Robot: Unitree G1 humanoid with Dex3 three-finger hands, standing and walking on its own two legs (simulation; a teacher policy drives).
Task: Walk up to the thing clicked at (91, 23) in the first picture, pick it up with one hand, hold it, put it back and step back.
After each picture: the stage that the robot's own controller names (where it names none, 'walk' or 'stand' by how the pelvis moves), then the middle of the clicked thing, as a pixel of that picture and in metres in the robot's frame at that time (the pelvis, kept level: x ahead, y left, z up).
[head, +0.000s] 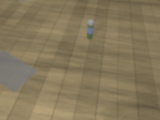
stand; (90, 30) +1.58 -0.12 -0.65
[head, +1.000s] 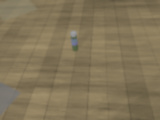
walk; (74, 41) +1.42 +0.17 -0.63
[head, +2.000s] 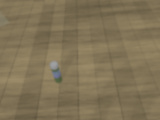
walk; (56, 72) +0.89 +0.30 -0.64
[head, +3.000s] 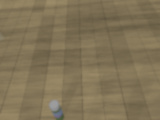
walk; (57, 111) +0.51 +0.25 -0.65
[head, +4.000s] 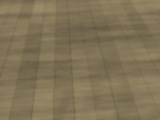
stand; out of the picture +0.38 +0.23 -0.65
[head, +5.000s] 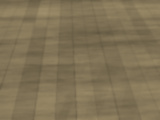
stand; out of the picture +0.37 +0.22 -0.66
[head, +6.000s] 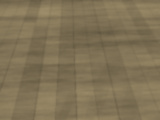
stand; out of the picture +0.37 +0.22 -0.66
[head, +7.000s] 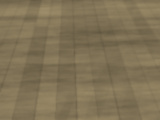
stand; out of the picture +0.36 +0.22 -0.66
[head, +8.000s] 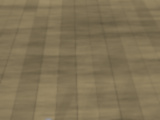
go down; out of the picture +0.37 +0.21 -0.65
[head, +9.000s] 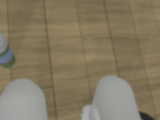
go down; (1, 52) +0.44 +0.27 -0.23
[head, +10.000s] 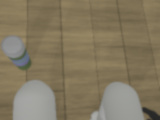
approach; (19, 55) +0.44 +0.26 -0.25
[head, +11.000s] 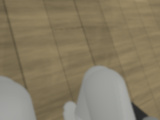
close in; out of the picture +0.41 +0.31 -0.15
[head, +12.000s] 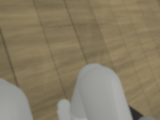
close; out of the picture +0.41 +0.31 -0.15
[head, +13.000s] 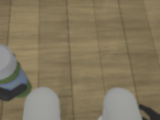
lift; (11, 77) +0.33 +0.23 -0.02
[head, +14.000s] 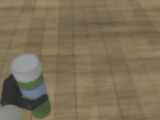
hold; (34, 90) +0.31 +0.16 +0.05
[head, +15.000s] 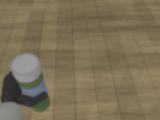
hold; (34, 87) +0.33 +0.16 +0.03
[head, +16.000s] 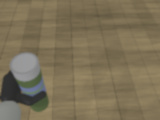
hold; (33, 86) +0.33 +0.16 +0.03
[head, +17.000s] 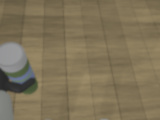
crouch; (21, 73) +0.38 +0.19 -0.02
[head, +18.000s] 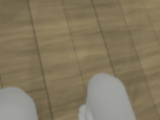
lower; out of the picture +0.48 +0.28 -0.07
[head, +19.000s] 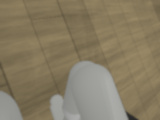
lower; out of the picture +0.44 +0.32 -0.16
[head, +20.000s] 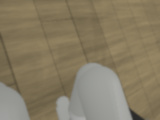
lower; out of the picture +0.42 +0.32 -0.16
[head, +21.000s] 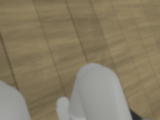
lower; out of the picture +0.40 +0.32 -0.16
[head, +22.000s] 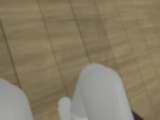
lower; out of the picture +0.40 +0.32 -0.16
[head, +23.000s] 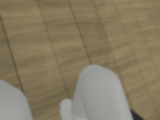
open; out of the picture +0.41 +0.31 -0.16
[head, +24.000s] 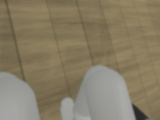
stand; out of the picture +0.39 +0.30 -0.17
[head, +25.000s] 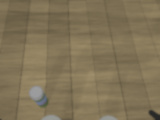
walk; (40, 97) +0.40 +0.23 -0.48
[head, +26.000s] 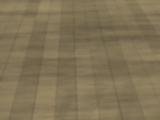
stand; out of the picture +0.39 +0.21 -0.60
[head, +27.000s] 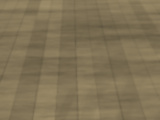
stand; out of the picture +0.38 +0.21 -0.60
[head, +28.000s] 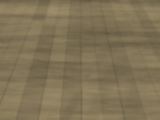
stand; out of the picture +0.39 +0.19 -0.64
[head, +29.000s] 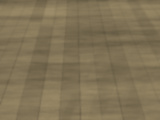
stand; out of the picture +0.37 +0.21 -0.66
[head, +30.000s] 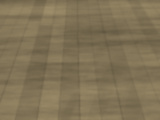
stand; out of the picture +0.36 +0.21 -0.66
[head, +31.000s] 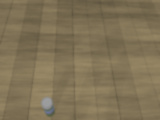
walk; (48, 107) +0.42 +0.18 -0.64
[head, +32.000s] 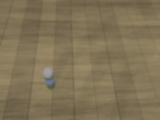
walk; (49, 79) +0.65 +0.24 -0.64
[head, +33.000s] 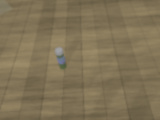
stand; (61, 59) +0.95 +0.28 -0.64
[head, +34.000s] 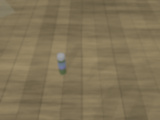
stand; (61, 64) +0.97 +0.19 -0.65
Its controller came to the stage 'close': yes
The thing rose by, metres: 0.68
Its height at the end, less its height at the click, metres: +0.00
